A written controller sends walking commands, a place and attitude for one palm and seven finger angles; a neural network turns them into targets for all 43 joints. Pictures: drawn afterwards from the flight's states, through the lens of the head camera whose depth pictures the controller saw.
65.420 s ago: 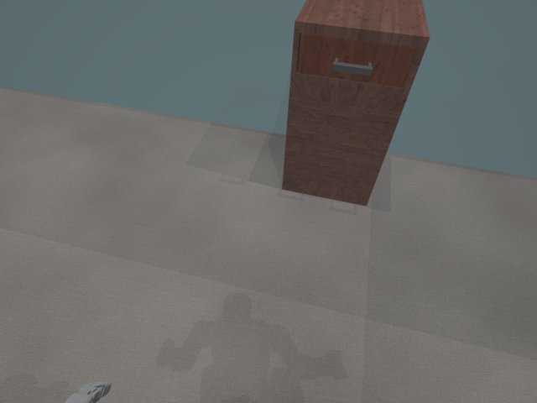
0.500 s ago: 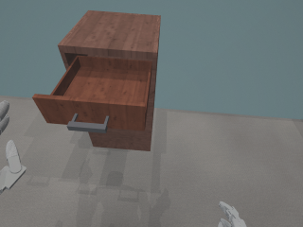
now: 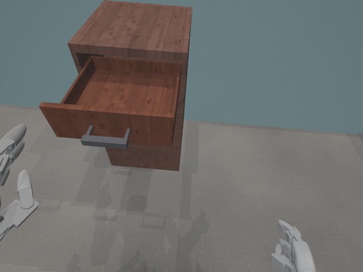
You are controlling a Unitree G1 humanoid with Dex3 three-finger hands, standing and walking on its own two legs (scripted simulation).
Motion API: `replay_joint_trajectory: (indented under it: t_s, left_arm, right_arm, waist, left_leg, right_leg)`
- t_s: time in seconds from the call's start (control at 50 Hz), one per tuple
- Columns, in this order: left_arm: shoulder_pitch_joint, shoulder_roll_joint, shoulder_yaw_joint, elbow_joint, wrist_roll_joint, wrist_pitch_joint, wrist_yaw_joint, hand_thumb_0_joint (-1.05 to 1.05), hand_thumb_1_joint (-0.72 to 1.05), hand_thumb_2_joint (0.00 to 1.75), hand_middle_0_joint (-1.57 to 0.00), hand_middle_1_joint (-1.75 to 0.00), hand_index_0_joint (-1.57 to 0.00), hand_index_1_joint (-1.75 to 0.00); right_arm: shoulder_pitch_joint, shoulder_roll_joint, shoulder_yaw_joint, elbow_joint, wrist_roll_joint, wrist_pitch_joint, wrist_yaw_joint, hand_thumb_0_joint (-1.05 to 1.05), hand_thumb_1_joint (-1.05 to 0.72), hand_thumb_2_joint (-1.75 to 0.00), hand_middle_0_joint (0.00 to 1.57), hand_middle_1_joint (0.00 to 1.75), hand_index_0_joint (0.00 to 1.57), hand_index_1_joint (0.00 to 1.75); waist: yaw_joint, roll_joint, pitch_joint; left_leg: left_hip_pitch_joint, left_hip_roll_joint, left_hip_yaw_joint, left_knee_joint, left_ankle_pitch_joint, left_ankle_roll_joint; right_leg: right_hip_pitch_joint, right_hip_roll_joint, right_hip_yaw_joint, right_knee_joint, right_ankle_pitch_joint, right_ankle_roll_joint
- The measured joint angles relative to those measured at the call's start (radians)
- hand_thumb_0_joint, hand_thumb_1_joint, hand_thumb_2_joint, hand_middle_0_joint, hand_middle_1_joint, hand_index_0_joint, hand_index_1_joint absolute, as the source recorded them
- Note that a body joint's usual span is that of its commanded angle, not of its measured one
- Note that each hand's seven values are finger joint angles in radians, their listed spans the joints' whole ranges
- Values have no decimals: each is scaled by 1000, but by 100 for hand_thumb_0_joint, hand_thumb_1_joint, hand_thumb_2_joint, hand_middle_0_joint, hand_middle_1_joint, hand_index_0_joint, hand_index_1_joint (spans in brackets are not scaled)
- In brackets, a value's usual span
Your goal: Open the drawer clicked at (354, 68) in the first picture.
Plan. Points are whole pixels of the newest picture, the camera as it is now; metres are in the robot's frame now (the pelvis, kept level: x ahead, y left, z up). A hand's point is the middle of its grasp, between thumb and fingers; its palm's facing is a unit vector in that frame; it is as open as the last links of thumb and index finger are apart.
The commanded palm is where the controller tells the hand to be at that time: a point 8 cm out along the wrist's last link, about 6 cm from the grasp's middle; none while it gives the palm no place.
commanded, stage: stop stepping back and stand still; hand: left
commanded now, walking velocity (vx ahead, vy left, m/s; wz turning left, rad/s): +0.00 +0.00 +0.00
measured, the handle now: (107, 136) +0.49 +0.25 -0.05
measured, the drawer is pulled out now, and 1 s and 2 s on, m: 0.30 0.30 0.30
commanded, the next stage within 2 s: let the arm hang, fingers relaxed in 0.42 s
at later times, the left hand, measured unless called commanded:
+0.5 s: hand (13, 211) +0.18 +0.26 +0.16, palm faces +0.31 -0.85 -0.43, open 7.4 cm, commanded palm none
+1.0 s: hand out of the picture -0.09 +0.20 -0.17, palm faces +0.02 -0.98 -0.19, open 7.2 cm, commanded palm none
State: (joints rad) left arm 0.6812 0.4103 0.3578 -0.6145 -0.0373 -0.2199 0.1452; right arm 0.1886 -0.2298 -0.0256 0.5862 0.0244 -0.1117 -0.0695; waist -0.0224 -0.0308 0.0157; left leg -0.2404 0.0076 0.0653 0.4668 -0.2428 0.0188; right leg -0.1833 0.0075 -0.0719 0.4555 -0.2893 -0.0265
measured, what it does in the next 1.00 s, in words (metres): stands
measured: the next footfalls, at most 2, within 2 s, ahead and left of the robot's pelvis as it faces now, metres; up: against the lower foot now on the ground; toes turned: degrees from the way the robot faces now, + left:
none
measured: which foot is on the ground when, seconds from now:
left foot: down 0.00-1.00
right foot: down 0.00-1.00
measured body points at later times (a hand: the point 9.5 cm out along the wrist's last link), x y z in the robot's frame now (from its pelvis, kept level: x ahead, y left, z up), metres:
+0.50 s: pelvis -0.01 +0.02 +0.00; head +0.01 +0.04 +0.45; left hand +0.16 +0.30 +0.18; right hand +0.15 -0.21 -0.08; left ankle +0.00 +0.11 -0.74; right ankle -0.03 -0.10 -0.74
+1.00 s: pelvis -0.03 +0.02 +0.00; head +0.00 +0.03 +0.45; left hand -0.09 +0.26 -0.15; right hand -0.04 -0.22 -0.15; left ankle +0.00 +0.11 -0.74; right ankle -0.03 -0.10 -0.74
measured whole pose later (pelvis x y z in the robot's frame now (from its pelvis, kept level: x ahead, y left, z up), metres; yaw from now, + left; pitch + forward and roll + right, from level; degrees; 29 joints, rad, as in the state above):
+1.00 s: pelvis -0.03 +0.02 +0.00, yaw +1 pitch -1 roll -1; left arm 0.39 0.21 -0.01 1.06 0.01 0.04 0.01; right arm 0.32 -0.18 0.02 1.05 -0.01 0.04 -0.02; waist 0.01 -0.02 0.08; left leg -0.24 -0.02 0.05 0.42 -0.17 0.05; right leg -0.16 -0.01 -0.09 0.39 -0.21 -0.01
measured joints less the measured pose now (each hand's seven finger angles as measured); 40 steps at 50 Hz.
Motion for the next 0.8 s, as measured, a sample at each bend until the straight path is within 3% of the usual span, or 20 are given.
replay_joint_trajectory:
  t_s: [0.22,0.52,0.56,0.6,0.66,0.72,0.8]
  left_arm:
    - [-42,-49,-18,50,-12,18,-4,2,89,90,-21,-30,-21,-30]
    - [-21,-27,-12,16,-17,25,-1,2,89,90,-21,-30,-21,-30]
    - [-108,-15,-70,172,33,15,-40,1,89,90,-21,-30,-21,-30]
    - [-230,-37,-152,432,57,94,-84,1,90,90,-21,-30,-21,-30]
    - [-348,-105,-241,839,70,220,-117,1,90,90,-20,-30,-20,-30]
    - [-378,-157,-310,1134,74,282,-134,1,91,90,-20,-30,-20,-30]
    - [-361,-221,-377,1381,66,298,-146,2,91,90,-20,-30,-20,-30]
  right_arm:
    - [-16,62,62,-8,-4,14,16,1,-91,-89,20,30,21,30]
    - [23,36,49,13,-9,20,8,2,-91,-89,20,30,21,30]
    - [13,3,27,66,-12,-15,44,2,-91,-89,20,30,21,30]
    - [-13,-37,15,128,-18,13,67,1,-91,-89,20,30,20,30]
    - [-35,-59,15,194,-29,63,71,1,-91,-89,20,30,20,30]
    - [-12,-38,25,231,-37,93,71,1,-91,-89,20,30,20,30]
    - [41,0,43,296,-42,120,71,1,-91,-89,20,30,20,30]
  waist:
    - [12,29,-15]
    - [-6,17,2]
    - [5,40,-14]
    - [16,71,-28]
    - [7,98,-34]
    - [-9,72,-21]
    - [-8,12,14]
  left_leg:
    - [-15,-3,1,-5,13,17]
    - [-22,-17,-1,-23,35,31]
    - [-61,-22,-7,11,28,36]
    - [-92,-31,-5,52,14,44]
    - [-103,-33,2,90,-4,50]
    - [-78,-31,7,88,-7,46]
    - [-36,-26,4,48,13,37]
  right_leg:
    - [3,-2,1,-44,37,16]
    - [0,-14,-3,-67,61,30]
    - [-39,-22,-10,-24,49,33]
    - [-77,-34,-8,35,22,38]
    - [-94,-40,-1,84,2,45]
    - [-75,-37,4,89,-5,35]
    - [-34,-30,2,51,13,29]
